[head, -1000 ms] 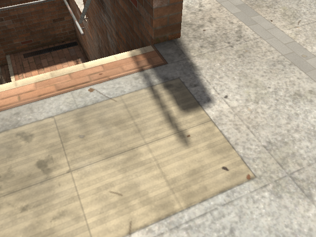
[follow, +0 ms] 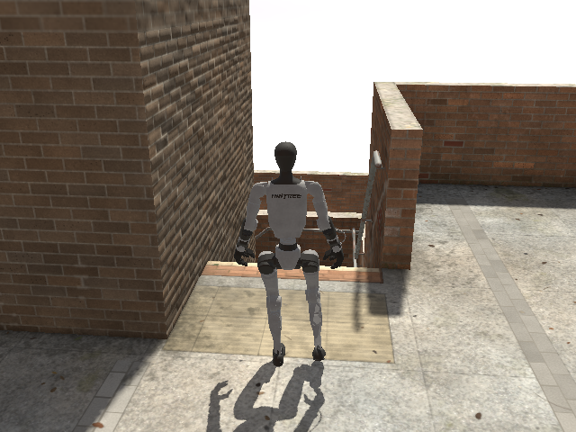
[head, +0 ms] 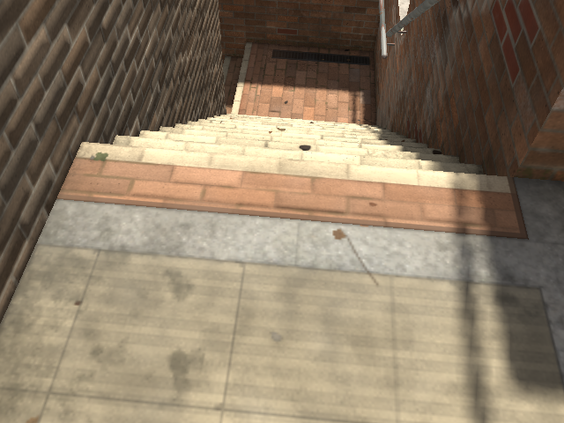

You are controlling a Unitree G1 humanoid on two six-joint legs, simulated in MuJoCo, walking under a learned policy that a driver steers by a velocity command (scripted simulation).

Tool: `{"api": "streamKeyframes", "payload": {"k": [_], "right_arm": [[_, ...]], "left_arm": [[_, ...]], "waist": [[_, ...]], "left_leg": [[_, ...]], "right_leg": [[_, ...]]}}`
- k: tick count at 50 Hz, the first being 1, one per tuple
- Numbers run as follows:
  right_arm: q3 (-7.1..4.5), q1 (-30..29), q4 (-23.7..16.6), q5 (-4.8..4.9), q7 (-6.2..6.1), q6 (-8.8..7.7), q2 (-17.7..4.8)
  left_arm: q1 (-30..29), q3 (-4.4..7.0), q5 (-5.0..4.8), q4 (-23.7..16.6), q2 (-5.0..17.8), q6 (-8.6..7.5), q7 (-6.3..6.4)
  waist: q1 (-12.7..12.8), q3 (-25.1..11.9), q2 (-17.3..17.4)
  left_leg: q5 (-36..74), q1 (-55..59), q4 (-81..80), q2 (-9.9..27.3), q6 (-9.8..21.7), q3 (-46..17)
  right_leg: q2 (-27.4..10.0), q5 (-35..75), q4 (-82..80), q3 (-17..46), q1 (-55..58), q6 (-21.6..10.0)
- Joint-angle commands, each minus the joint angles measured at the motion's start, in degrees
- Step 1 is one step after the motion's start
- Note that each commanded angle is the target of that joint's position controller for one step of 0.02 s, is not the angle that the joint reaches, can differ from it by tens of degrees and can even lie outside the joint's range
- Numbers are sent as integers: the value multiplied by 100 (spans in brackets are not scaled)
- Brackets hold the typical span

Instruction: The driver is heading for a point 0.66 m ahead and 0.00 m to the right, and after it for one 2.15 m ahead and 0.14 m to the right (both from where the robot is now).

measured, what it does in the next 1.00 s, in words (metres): walks ahead: right foot, then left foot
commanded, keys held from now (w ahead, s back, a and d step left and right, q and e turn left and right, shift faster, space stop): w+q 0.08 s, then w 0.92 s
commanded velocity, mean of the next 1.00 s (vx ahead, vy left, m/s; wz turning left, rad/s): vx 0.50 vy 0.00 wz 0.18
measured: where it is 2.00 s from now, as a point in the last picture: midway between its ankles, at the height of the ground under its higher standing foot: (256, 214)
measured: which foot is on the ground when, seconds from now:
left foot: down 0.00-0.40, up 0.42-0.88, down 0.90-1.00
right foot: up 0.00-0.36, down 0.38-0.90, up 0.92-1.00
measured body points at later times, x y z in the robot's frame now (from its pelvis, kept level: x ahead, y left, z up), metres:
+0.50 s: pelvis +0.29 -0.04 +0.00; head +0.31 -0.04 +0.45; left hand +0.41 +0.24 -0.10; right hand +0.38 -0.30 -0.13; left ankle +0.16 +0.07 -0.64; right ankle +0.36 -0.12 -0.73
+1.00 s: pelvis +0.55 +0.05 +0.00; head +0.58 +0.07 +0.45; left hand +0.53 +0.31 -0.14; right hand +0.74 -0.16 -0.10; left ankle +0.60 +0.16 -0.73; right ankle +0.45 -0.10 -0.66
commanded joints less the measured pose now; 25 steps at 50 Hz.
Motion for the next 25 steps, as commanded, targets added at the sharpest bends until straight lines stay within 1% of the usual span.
{"api": "streamKeyframes", "payload": {"k": [1, 2, 4, 6, 8, 10, 13, 15, 16, 17, 18, 19, 20, 21, 22, 23, 24, 25], "right_arm": [[-148, -113, -482, 9, -85, -158, -695], [-169, 5, -456, 18, -128, -166, -783], [-192, 249, -402, 32, -212, -149, -875], [-159, 409, -347, 40, -256, -120, -795], [-128, 589, -262, 39, -273, -113, -734], [-118, 786, -155, 37, -266, -121, -759], [-111, 1051, -15, 37, -279, -88, -781], [-124, 1080, 37, 26, -312, -34, -833], [-133, 1033, 43, 22, -323, -6, -865], [-138, 917, 18, 20, -325, 15, -903], [-114, 762, -26, 14, -314, 27, -872], [-38, 566, -162, -39, -289, 12, -736], [84, 1191, -171, -41, -272, -65, -345], [134, 1480, -89, 64, -244, -140, -341], [26, 949, -159, 149, -218, -178, -818], [34, 385, -305, 139, -201, -193, -845], [36, 97, -371, 43, -195, -195, -750], [2, 126, -358, -31, -207, -171, -709]], "left_arm": [[216, 176, 118, -385, 550, 61, 22], [54, 160, 151, -460, 484, 98, 35], [-422, 128, 164, -635, 405, 120, 49], [-744, 81, 133, -712, 300, 104, 6], [-1081, 32, 101, -789, 213, 66, -65], [-1368, 15, 59, -888, 225, 28, -131], [-1707, 23, 42, -1072, 347, -42, -219], [-1666, 39, 37, -1118, 414, -85, -265], [-1516, 55, 32, -1100, 453, -97, -271], [-1184, 100, 38, -1031, 543, -109, -260], [-533, 185, 62, -855, 686, -120, -233], [445, 259, 136, -688, 922, -121, -202], [1368, 386, 196, -546, 1361, -82, -169], [1629, 328, 46, -311, 1083, -29, -221], [1254, 220, -63, -385, 716, 9, -204], [804, 152, -27, -481, 557, 71, -179], [501, 94, 37, -502, 460, 94, -198], [342, 51, 90, -527, 369, 73, -208]], "waist": [[226, -648, 190], [196, -568, 190], [48, -408, 277], [-103, -366, 458], [-284, -303, 588], [-429, -199, 639], [-554, -78, 616], [-490, -71, 682], [-398, -108, 757], [-203, -272, 826], [147, -680, 783], [605, -1458, 604], [624, -2400, -610], [581, -2606, -1601], [626, -1580, -874], [523, -902, -321], [334, -390, -2], [155, -297, -50]], "left_leg": [[1508, 893, -1452, 1537, 1121, -1998], [1665, 782, -1493, 1470, 1115, -1852], [1679, 727, -1510, 1332, 1008, -1683], [1484, 756, -1468, 1157, 794, -1427], [1165, 746, -1458, 1102, 638, -1329], [932, 876, -1428, 1224, 604, -1451], [1178, 1662, -1063, 1545, 629, -1778], [1594, 2070, -847, 1718, 578, -1949], [2006, 2148, -713, 1742, 524, -1964], [2867, 2137, -412, 1661, 452, -1889], [3755, 2008, 247, 1397, 336, -1667], [3422, 1244, 1472, 1129, 154, -1451], [1136, -722, 3638, 305, -280, -972], [-2256, -1998, 4704, -37, -408, -1074], [-2013, -2590, 5109, 373, -374, -1194], [-1470, -2594, 4953, 687, -353, -904], [-1123, -2437, 4517, 897, -368, -724], [-872, -2137, 4135, 1091, -382, -707]], "right_leg": [[-254, 441, -588, 197, -736, 122], [-200, 678, -878, 145, -799, 201], [-73, 1329, -1650, 99, -989, 311], [59, 2101, -2538, 55, -881, 301], [178, 2709, -3255, -19, -617, 243], [239, 2912, -3580, -45, -502, 169], [281, 2459, -3899, -17, -905, -15], [334, 1970, -4073, -56, -909, -157], [391, 1730, -4135, -119, -688, -238], [534, 1560, -4231, -256, -157, -350], [643, 1795, -4393, -367, 827, -526], [42, 2140, -4115, 209, 2448, -907], [-1217, 1902, -4070, 2211, 4740, -1725], [-1853, 803, -4911, 4017, 5284, -2091], [-1673, -137, -5129, 3630, 4535, -1798], [-1433, -87, -5286, 2819, 3610, -1560], [-1163, 372, -5532, 2301, 2751, -1458], [-962, 821, -5669, 1954, 2299, -1367]]}}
